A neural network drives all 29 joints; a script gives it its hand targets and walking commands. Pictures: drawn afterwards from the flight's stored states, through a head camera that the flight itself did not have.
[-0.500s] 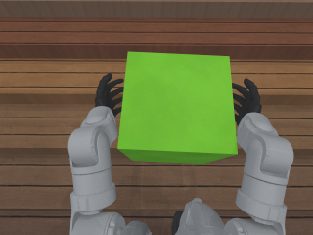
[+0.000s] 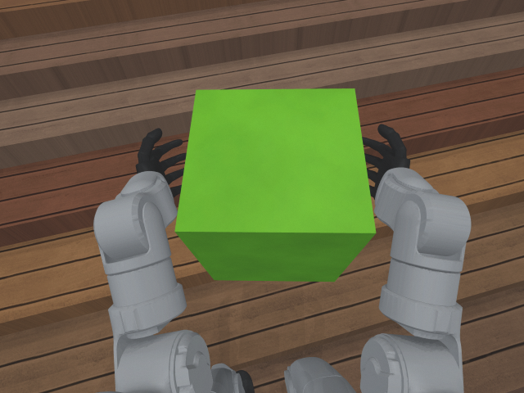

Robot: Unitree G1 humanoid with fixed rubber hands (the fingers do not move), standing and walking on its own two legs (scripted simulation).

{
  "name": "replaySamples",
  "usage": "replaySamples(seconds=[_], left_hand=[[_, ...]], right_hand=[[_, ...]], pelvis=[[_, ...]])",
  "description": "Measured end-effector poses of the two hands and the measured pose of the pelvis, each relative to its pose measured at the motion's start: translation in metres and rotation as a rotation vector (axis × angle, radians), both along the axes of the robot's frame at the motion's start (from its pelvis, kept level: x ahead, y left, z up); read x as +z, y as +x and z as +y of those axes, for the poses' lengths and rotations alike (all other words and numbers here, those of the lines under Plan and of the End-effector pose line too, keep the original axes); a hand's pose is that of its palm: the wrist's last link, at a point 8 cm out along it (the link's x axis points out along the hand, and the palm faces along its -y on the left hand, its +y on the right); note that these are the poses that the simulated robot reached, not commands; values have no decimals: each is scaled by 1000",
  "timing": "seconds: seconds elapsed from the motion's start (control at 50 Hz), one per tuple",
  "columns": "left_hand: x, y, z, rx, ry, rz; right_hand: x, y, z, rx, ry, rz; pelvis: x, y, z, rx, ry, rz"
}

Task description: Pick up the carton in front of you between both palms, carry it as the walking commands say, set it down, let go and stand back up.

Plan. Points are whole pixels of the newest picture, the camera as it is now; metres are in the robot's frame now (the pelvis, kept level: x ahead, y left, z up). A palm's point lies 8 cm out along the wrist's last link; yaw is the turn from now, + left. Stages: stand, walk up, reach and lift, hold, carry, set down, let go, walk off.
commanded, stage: carry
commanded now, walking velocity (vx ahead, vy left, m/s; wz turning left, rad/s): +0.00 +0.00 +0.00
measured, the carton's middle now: (274, 198) +0.37 -0.04 +0.06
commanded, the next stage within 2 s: none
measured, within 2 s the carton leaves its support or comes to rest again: neither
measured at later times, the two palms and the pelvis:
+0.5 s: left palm (149, 157) +0.40 +0.13 +0.15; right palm (367, 131) +0.41 -0.18 +0.15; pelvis +0.08 -0.03 +0.03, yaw +1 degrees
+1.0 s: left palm (141, 161) +0.40 +0.14 +0.14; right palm (362, 137) +0.40 -0.17 +0.14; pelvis +0.08 -0.02 +0.03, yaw +1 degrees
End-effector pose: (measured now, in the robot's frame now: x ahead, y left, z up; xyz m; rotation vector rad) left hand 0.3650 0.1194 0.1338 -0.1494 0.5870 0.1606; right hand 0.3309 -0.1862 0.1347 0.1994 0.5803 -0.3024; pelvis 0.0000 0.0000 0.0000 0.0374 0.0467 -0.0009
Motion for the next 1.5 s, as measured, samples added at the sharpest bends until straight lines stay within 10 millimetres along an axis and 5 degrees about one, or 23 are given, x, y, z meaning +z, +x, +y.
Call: replaySamples(seconds=[0.2,0.5,0.74,1.5], left_hand=[[51,26,7,43,35,-100],[12,38,8,71,11,80],[6,44,12,70,27,31],[6,16,27,79,35,26]], right_hand=[[49,51,6,80,-4,-105],[13,79,8,95,1,69],[5,80,10,87,-20,21],[7,54,24,94,-37,18]], pelvis=[[18,37,-16,-13,-26,5],[29,81,-29,15,-40,-11],[29,87,-24,13,-40,-11],[29,65,-12,18,-40,-20]])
